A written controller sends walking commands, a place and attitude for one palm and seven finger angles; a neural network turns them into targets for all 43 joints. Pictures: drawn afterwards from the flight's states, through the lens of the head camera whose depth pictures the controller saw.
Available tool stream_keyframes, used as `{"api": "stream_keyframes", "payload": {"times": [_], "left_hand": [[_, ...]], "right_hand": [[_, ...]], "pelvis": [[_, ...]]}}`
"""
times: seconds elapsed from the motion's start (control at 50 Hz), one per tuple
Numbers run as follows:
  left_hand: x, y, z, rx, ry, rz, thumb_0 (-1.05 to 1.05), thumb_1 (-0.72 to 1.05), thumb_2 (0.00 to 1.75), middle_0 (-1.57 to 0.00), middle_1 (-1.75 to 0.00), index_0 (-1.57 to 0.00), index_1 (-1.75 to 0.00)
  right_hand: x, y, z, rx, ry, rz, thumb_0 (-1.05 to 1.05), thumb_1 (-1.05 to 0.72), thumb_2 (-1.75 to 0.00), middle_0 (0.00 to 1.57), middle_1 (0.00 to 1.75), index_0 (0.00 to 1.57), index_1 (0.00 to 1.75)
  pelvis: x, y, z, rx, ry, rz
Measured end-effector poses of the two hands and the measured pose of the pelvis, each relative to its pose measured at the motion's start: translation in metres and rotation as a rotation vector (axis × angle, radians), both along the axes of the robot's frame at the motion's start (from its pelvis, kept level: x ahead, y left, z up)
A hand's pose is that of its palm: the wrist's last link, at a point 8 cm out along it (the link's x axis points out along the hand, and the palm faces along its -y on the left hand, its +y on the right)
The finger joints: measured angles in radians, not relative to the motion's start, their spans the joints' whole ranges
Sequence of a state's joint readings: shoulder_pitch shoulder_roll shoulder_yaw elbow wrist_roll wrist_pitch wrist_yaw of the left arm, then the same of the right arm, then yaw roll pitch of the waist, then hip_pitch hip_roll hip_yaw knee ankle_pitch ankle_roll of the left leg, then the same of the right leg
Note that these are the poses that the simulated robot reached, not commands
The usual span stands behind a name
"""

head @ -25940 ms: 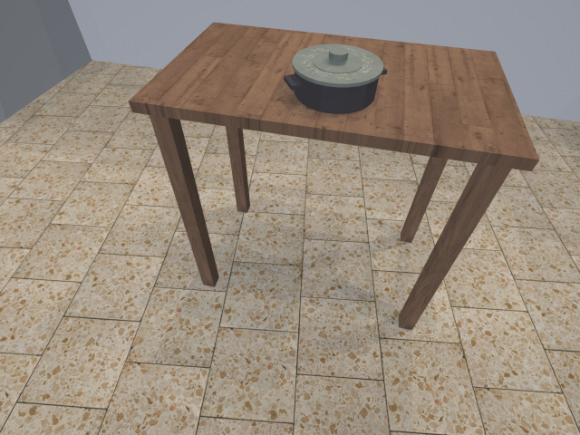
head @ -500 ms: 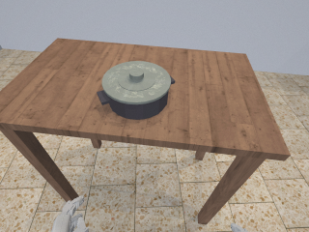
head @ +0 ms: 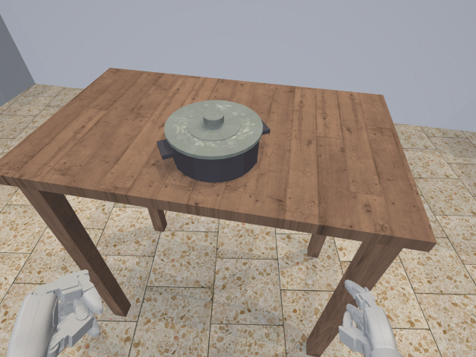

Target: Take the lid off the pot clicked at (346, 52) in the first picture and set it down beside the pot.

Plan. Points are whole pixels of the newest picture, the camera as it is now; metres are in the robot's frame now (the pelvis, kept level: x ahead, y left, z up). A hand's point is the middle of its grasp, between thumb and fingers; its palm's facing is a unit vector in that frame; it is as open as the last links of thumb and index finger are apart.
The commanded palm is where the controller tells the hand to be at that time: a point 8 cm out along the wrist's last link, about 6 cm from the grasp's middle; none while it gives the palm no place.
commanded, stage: raise the hand higher, near the body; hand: left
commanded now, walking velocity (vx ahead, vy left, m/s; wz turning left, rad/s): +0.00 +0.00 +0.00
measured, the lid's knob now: (213, 117) +0.52 +0.13 +0.15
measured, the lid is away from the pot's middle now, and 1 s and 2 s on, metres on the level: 0.00 0.00 0.00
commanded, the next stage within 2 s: reach forward and open the fingers in 0.84 s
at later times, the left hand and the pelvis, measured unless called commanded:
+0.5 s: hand (84, 269) +0.17 +0.22 +0.15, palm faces +0.31 -0.85 -0.42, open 3.1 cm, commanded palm +0.12 +0.26 +0.18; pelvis +0.01 +0.00 +0.00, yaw -2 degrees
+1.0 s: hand (79, 218) +0.20 +0.22 +0.21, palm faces +0.40 -0.76 -0.52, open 3.1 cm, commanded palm +0.15 +0.27 +0.23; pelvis +0.01 +0.00 +0.00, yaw -2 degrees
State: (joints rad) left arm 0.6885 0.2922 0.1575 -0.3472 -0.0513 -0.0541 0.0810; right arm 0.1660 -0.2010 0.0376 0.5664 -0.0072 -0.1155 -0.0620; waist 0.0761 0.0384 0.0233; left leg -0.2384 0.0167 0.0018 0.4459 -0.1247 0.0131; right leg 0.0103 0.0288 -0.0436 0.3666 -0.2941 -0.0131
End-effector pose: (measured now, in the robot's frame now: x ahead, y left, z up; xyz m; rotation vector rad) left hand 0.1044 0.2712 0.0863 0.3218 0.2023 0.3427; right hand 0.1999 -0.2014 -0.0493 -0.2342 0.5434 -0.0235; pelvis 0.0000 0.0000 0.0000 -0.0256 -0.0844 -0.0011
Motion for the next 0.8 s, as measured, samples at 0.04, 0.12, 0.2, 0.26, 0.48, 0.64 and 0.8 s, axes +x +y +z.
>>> {"api": "stream_keyframes", "payload": {"times": [0.04, 0.12, 0.2, 0.26, 0.48, 0.64, 0.8], "left_hand": [[0.003, -0.001, 0.013, 0.031, -0.034, -0.018, 0.01, 0.90, 0.90, -1.22, -1.42, -1.22, -1.42], [0.008, -0.003, 0.034, 0.091, -0.089, -0.049, 0.01, 0.90, 0.90, -1.26, -1.46, -1.26, -1.47], [0.013, -0.003, 0.045, 0.122, -0.115, -0.064, 0.01, 0.90, 0.90, -1.28, -1.48, -1.28, -1.49], [0.017, -0.002, 0.052, 0.140, -0.136, -0.069, 0.01, 0.90, 0.90, -1.29, -1.49, -1.29, -1.49], [0.029, -0.006, 0.077, 0.176, -0.239, -0.095, 0.01, 0.90, 0.90, -1.30, -1.49, -1.30, -1.50], [0.037, -0.008, 0.098, 0.199, -0.340, -0.110, 0.01, 0.89, 0.90, -1.30, -1.49, -1.30, -1.50], [0.045, -0.009, 0.119, 0.227, -0.441, -0.124, 0.01, 0.89, 0.90, -1.30, -1.50, -1.30, -1.50]], "right_hand": [[-0.006, 0.000, -0.006, 0.014, 0.018, -0.008, 0.01, -0.90, -0.90, 0.20, 0.30, 0.20, 0.30], [-0.015, -0.002, -0.014, 0.036, 0.045, -0.033, 0.01, -0.90, -0.90, 0.20, 0.30, 0.20, 0.30], [-0.018, -0.008, -0.017, 0.037, 0.058, -0.056, 0.02, -0.90, -0.90, 0.20, 0.30, 0.20, 0.30], [-0.016, -0.014, -0.016, 0.026, 0.057, -0.070, 0.02, -0.90, -0.90, 0.20, 0.30, 0.20, 0.30], [0.008, -0.023, 0.000, 0.002, -0.013, -0.072, 0.02, -0.90, -0.90, 0.20, 0.30, 0.20, 0.30], [0.018, -0.010, 0.004, 0.018, -0.030, -0.031, 0.01, -0.90, -0.90, 0.20, 0.30, 0.20, 0.30], [0.013, 0.000, -0.003, 0.032, 0.003, -0.001, 0.01, -0.90, -0.90, 0.20, 0.30, 0.20, 0.30]], "pelvis": [[0.001, -0.001, 0.000, 0.001, -0.004, -0.004], [0.002, -0.003, 0.000, 0.003, -0.008, -0.011], [0.003, -0.004, 0.001, 0.004, -0.009, -0.018], [0.005, -0.005, 0.001, 0.006, -0.008, -0.023], [0.012, -0.003, 0.002, 0.009, -0.012, -0.031], [0.013, -0.003, 0.002, 0.011, -0.016, -0.032], [0.011, -0.002, 0.002, 0.009, -0.021, -0.032]]}}
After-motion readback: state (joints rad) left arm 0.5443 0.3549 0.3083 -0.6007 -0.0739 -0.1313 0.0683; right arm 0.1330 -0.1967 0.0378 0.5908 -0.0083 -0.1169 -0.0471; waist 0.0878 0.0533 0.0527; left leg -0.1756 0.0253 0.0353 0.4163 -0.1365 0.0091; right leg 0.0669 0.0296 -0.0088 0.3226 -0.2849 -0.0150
